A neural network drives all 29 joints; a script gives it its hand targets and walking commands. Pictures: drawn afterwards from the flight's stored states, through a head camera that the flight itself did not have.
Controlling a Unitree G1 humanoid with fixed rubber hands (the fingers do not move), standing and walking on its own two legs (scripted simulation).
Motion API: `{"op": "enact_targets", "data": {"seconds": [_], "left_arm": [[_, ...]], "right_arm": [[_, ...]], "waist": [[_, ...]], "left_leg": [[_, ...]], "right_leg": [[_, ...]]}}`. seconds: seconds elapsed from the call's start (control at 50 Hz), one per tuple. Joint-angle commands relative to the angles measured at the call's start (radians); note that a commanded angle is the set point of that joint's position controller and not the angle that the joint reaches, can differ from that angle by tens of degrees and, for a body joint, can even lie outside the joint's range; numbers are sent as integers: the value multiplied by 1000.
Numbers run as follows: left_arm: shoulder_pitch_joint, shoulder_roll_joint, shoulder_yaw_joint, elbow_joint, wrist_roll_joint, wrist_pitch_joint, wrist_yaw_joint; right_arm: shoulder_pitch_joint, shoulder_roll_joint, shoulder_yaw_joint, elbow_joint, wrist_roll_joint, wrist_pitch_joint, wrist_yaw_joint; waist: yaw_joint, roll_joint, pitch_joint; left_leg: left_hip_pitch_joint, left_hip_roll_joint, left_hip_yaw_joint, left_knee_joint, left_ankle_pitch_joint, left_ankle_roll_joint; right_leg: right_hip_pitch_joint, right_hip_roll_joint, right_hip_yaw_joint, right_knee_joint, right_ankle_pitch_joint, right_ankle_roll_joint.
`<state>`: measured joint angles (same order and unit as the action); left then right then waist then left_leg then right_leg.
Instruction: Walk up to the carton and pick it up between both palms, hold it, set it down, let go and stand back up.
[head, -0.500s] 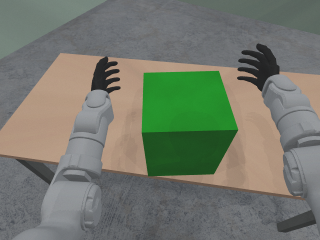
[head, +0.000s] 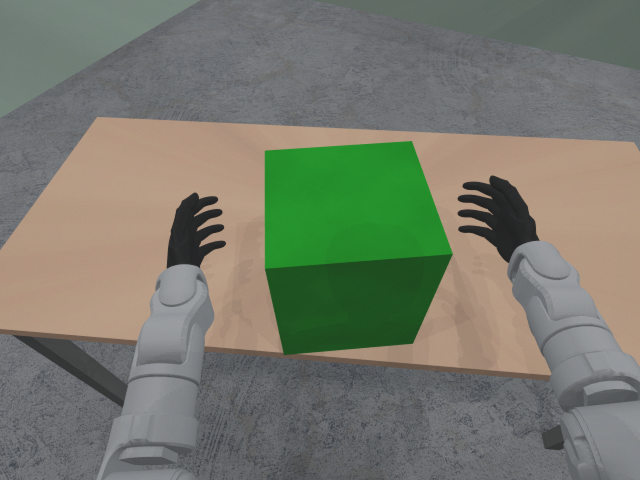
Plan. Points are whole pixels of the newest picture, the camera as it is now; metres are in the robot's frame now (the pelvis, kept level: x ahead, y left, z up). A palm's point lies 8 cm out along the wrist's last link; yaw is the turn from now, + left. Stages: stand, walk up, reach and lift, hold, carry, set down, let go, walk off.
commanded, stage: set down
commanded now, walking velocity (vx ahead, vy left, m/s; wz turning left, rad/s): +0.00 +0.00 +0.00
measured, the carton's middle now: (344, 254) +0.45 +0.04 -0.01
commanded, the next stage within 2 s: none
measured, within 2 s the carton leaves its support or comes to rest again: neither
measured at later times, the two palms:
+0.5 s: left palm (198, 310) +0.30 +0.21 +0.04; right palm (529, 302) +0.36 -0.19 +0.04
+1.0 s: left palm (211, 354) +0.26 +0.19 +0.00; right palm (547, 371) +0.29 -0.22 +0.00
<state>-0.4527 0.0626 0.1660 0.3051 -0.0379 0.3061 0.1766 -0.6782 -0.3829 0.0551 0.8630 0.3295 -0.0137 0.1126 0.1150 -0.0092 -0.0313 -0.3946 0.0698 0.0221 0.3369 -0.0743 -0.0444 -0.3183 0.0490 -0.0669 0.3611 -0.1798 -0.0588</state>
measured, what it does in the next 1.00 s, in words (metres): stands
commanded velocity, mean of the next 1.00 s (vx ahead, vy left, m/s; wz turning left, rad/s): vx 0.00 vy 0.00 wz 0.00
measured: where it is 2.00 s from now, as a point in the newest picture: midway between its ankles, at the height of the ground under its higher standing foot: outside the picture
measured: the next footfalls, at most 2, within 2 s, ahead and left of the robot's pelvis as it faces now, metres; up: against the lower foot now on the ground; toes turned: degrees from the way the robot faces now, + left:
none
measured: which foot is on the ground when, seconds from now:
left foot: down 0.00-1.00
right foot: down 0.00-1.00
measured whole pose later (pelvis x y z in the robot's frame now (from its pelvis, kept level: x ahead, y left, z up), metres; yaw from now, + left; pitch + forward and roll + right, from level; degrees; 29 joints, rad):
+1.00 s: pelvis +0.01 +0.00 +0.00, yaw -2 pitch +1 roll +1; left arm -0.01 -0.02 0.08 0.38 0.04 -0.09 0.23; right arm -0.17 -0.34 0.16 0.82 0.40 -0.37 0.17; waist 0.07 -0.05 -0.01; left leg -0.25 0.06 0.04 0.38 -0.14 -0.05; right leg -0.21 0.05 -0.01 0.43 -0.24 -0.06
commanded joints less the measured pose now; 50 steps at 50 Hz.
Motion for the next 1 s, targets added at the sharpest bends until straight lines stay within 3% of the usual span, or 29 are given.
{"op": "enact_targets", "data": {"seconds": [0.0, 0.06, 0.12, 0.18, 0.22, 0.28, 0.36, 0.44, 0.46, 0.52, 0.64, 0.66, 0.74, 0.84, 0.98], "left_arm": [[-369, 83, -2, -178, -3, -47, 17], [-296, 63, 5, -151, 19, -34, 17], [-210, 27, -4, -150, 38, -45, 3], [-170, 35, 24, -129, 70, -65, -6], [-128, 15, 20, -145, 73, -96, -8], [-89, 0, 4, -152, 81, -145, -3], [-80, -5, -33, -188, 53, -204, 15], [-15, -22, -50, -129, 58, -235, 22], [-16, -20, -62, -161, 50, -250, 28], [37, -41, -94, -173, 49, -271, 43], [92, -28, -42, -104, 70, -289, 42], [100, -29, -38, -103, 73, -299, 45], [183, -65, -67, -101, 82, -326, 42], [227, -71, -90, -78, 87, -387, 49], [289, -64, -109, -52, 79, -476, 55]], "right_arm": [[-451, -180, -45, -215, 4, -43, -2], [-376, -179, -24, -178, 26, -35, 2], [-279, -175, -20, -158, 29, -54, 8], [-248, -168, 3, -170, 27, -79, 5], [-205, -158, 5, -178, 29, -105, 6], [-145, -149, 8, -179, 35, -145, 13], [-102, -146, -10, -230, 35, -181, 26], [-27, -141, -12, -197, 26, -198, 35], [-29, -143, -15, -240, 25, -214, 37], [32, -157, -18, -220, 38, -242, 44], [72, -132, 33, -246, 51, -269, 35], [85, -134, 35, -242, 57, -275, 36], [185, -133, 43, -208, 69, -301, 46], [254, -131, 37, -173, 65, -355, 54], [330, -125, 58, -151, 79, -432, 60]], "waist": [[5, -59, -579], [9, -57, -545], [-12, -55, -518], [2, -58, -463], [-4, -59, -446], [-15, -49, -409], [-25, -45, -401], [-37, -58, -340], [-38, -61, -380], [-53, -32, -374], [-9, -101, -312], [-4, -91, -318], [-23, -67, -277], [-45, -55, -244], [-50, -56, -226]], "left_leg": [[287, -64, 4, 28, 176, 61], [303, -63, 5, 23, 164, 64], [336, -65, -4, 21, 199, 62], [304, -75, 8, 8, 182, 67], [298, -75, 9, 3, 180, 67], [308, -73, 9, 5, 183, 65], [306, -68, 9, 6, 130, 65], [315, -64, 8, -1, 86, 69], [324, -63, 9, 8, 102, 68], [390, -57, 1, 35, 170, 56], [283, -68, 14, 15, 87, 77], [280, -69, 16, 11, 79, 77], [337, -64, 15, 15, 131, 68], [330, -62, 12, 24, 100, 62], [312, -67, 18, 51, 92, 57]], "right_leg": [[152, -11, 88, -24, 268, 82], [156, -12, 97, -30, 252, 72], [164, -8, 93, -32, 295, 69], [198, -18, 105, -25, 340, 80], [213, -16, 105, -22, 355, 79], [196, -17, 109, -23, 343, 68], [145, -21, 115, -39, 227, 56], [120, -25, 122, -56, 155, 43], [114, -22, 120, -51, 166, 39], [74, -5, 103, -50, 189, 18], [165, -37, 148, -27, 235, 49], [172, -36, 147, -20, 232, 47], [138, -21, 135, -35, 236, 18], [119, -24, 134, -30, 196, 10], [105, -29, 140, -12, 185, 10]]}}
